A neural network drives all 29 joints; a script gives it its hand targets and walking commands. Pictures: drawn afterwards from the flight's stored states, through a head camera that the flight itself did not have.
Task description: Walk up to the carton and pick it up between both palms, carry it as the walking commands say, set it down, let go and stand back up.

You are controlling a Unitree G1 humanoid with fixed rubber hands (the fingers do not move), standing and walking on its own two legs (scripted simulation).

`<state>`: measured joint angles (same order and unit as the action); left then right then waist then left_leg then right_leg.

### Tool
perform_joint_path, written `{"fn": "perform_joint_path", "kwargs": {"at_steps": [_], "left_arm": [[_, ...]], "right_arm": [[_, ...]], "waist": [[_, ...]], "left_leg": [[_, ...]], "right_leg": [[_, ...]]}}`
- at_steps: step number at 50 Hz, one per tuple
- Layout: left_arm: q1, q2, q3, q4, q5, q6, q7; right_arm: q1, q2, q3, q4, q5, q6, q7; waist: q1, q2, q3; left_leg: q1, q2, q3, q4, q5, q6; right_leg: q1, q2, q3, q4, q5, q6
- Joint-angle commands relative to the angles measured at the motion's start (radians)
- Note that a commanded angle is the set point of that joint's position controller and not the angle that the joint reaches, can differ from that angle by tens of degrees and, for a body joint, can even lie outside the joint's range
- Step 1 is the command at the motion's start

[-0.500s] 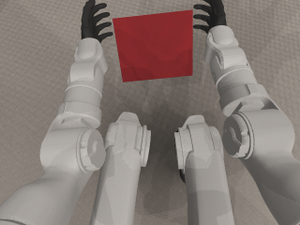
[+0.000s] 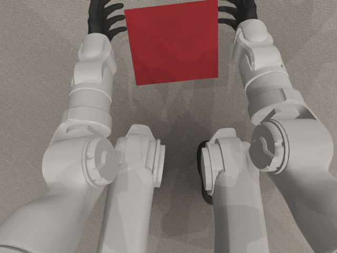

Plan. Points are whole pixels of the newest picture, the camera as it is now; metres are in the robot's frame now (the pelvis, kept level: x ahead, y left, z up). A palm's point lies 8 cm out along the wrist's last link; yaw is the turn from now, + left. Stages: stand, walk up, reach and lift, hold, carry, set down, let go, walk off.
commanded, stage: set down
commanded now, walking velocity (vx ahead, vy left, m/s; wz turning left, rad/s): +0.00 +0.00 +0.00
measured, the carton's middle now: (173, 43) +0.51 +0.02 -0.27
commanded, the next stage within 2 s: none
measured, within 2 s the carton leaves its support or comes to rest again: rests again in 1.18 s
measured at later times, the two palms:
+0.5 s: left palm (100, 30) +0.51 +0.17 -0.17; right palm (243, 18) +0.54 -0.11 -0.17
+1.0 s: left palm (101, 29) +0.51 +0.17 -0.17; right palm (244, 19) +0.54 -0.12 -0.18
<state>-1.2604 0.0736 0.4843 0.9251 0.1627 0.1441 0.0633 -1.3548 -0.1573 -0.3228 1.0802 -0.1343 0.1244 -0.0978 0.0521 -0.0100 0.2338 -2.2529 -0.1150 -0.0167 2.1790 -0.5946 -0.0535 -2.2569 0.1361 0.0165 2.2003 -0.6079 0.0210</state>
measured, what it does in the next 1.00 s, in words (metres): stands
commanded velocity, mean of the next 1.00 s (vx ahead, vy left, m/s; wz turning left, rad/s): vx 0.00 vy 0.00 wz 0.00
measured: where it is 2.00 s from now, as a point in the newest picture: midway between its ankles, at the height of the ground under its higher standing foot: (175, 180)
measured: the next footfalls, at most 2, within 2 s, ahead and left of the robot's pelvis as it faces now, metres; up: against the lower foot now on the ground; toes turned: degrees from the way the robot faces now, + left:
none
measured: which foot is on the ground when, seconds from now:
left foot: down 0.00-1.00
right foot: down 0.00-1.00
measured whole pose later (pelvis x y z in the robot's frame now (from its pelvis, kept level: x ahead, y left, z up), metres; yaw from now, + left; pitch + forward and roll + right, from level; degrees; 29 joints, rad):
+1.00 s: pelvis +0.01 +0.00 -0.01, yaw +0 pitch +39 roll +2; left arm -1.29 0.13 0.45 1.03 0.10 0.05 0.04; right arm -1.36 -0.18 -0.31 1.11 -0.13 0.04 -0.07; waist 0.05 0.00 0.24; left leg -2.28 -0.09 0.00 2.22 -0.63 -0.04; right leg -2.28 0.10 0.00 2.24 -0.64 0.00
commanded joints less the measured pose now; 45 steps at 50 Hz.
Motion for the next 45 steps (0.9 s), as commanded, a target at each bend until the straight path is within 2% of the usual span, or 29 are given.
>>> {"fn": "perform_joint_path", "kwargs": {"at_steps": [1,15,33,45], "left_arm": [[-0.425,-0.704,-0.305,0.057,-0.027,0.002,-0.207],[-0.352,-0.680,-0.303,0.091,-0.029,-0.008,-0.208],[-0.317,-0.625,-0.270,0.143,-0.027,-0.019,-0.210],[-0.282,-0.510,-0.246,0.164,-0.043,-0.042,-0.183]], "right_arm": [[-0.349,0.754,0.227,0.018,0.020,-0.009,0.210],[-0.261,0.723,0.221,0.051,-0.004,-0.013,0.216],[-0.216,0.677,0.201,0.096,-0.025,-0.017,0.213],[-0.194,0.563,0.193,0.091,-0.012,-0.041,0.188]], "waist": [[0.008,-0.033,-0.790],[-0.004,-0.028,-0.759],[-0.013,-0.025,-0.711],[-0.014,-0.023,-0.736]], "left_leg": [[0.353,-0.025,0.045,-0.153,0.276,0.039],[0.336,-0.023,0.031,-0.138,0.318,0.035],[0.289,-0.014,0.034,-0.119,0.292,0.032],[0.319,-0.005,0.036,-0.110,0.302,0.024]], "right_leg": [[0.323,0.019,-0.014,-0.190,0.256,-0.029],[0.301,0.013,-0.010,-0.175,0.298,-0.031],[0.293,0.004,-0.002,-0.170,0.287,-0.033],[0.312,-0.009,-0.003,-0.160,0.297,-0.025]]}}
